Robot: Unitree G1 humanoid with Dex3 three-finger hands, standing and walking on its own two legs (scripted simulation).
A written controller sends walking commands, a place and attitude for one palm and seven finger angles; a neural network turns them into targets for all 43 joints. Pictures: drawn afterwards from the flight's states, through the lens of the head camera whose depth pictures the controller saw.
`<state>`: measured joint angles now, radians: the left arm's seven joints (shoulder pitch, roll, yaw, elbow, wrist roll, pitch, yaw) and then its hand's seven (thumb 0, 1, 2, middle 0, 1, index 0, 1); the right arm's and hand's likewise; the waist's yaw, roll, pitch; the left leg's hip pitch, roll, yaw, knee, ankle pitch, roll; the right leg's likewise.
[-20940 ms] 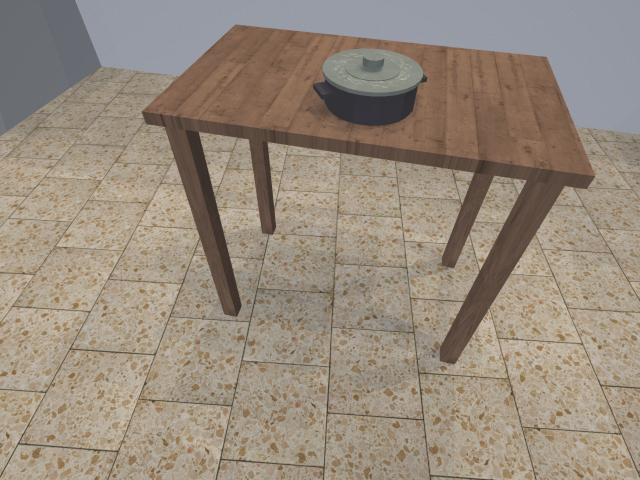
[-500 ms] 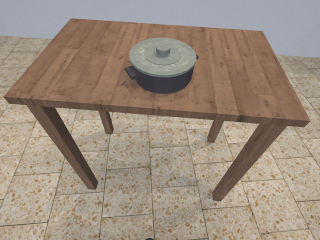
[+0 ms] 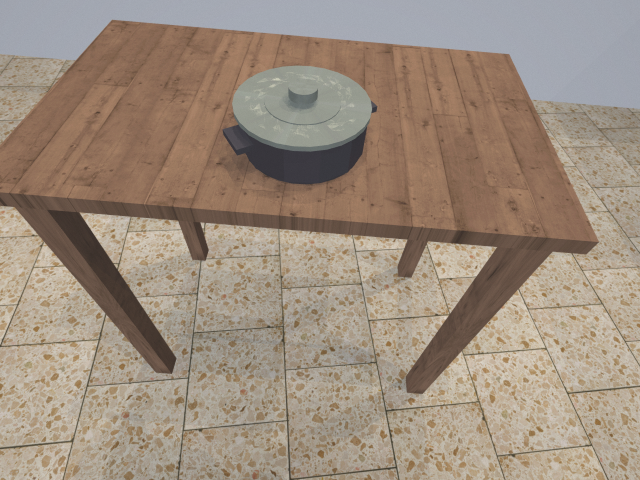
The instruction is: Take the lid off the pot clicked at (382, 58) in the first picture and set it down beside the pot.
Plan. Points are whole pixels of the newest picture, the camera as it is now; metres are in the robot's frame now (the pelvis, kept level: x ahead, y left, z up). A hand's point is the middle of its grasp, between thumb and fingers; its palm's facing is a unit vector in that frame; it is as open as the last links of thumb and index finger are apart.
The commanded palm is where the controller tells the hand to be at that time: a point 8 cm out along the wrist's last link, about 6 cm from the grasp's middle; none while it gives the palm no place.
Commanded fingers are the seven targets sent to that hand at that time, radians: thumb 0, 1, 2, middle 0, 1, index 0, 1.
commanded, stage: look again from close up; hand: left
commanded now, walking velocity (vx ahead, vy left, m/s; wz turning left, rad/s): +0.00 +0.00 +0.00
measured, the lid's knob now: (303, 91) +0.60 +0.07 +0.15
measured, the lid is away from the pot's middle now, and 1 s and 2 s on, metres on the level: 0.00 0.00 0.00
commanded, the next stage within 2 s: shuffle to correct the standing spot in 0.68 s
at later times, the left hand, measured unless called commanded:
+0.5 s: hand out of the picture +0.02 +0.17 -0.18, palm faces +0.04 -0.98 -0.19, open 7.3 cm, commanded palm none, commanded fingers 0.00 0.90 0.90 -0.20 -0.30 -0.20 -0.30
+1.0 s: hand out of the picture +0.02 +0.16 -0.19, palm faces +0.06 -0.98 -0.17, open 7.4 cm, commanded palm none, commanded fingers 0.00 0.90 0.90 -0.20 -0.30 -0.20 -0.30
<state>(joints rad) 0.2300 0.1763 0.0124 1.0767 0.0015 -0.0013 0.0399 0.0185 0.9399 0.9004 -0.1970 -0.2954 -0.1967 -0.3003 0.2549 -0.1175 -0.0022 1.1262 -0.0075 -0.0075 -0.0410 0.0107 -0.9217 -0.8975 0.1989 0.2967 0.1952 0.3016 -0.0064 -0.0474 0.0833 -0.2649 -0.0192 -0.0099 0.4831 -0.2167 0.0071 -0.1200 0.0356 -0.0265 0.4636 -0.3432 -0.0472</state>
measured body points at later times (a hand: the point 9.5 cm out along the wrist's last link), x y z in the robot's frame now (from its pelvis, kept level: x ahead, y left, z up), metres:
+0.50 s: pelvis +0.02 +0.00 +0.00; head +0.05 +0.00 +0.45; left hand +0.02 +0.22 -0.16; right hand +0.04 -0.23 -0.16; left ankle +0.02 +0.12 -0.74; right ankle -0.06 -0.09 -0.74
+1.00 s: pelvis +0.03 -0.01 -0.01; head +0.05 +0.00 +0.44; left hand +0.02 +0.21 -0.17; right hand +0.04 -0.24 -0.16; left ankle +0.03 +0.12 -0.74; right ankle -0.06 -0.09 -0.74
